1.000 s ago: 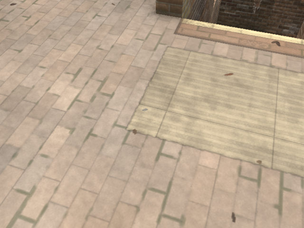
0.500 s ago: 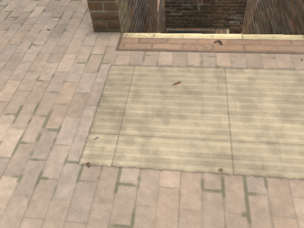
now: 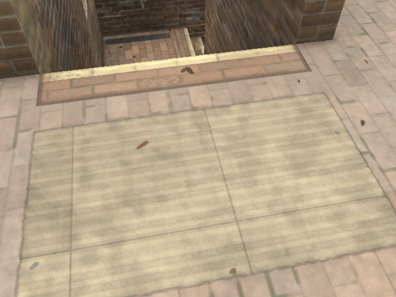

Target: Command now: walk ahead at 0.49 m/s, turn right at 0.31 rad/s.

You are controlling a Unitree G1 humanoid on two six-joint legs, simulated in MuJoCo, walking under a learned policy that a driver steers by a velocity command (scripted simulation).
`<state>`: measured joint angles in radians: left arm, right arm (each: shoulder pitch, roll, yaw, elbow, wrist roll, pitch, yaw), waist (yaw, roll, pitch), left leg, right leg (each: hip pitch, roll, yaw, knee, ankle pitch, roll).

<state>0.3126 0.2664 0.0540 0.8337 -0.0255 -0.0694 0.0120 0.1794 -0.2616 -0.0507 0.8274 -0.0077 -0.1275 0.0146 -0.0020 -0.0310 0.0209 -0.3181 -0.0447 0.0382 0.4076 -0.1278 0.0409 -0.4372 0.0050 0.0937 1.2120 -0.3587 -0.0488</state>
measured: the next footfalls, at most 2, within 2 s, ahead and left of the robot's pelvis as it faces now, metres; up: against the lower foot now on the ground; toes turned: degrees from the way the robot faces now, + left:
right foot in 0.34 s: +0.34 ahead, -0.16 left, +0.00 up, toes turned -4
left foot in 0.92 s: +0.63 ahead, +0.08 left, +0.00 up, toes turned +15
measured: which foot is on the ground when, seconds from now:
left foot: down 0.00-0.34, up 0.36-0.90, down 0.92-1.00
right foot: up 0.00-0.32, down 0.34-0.90, up 0.92-1.00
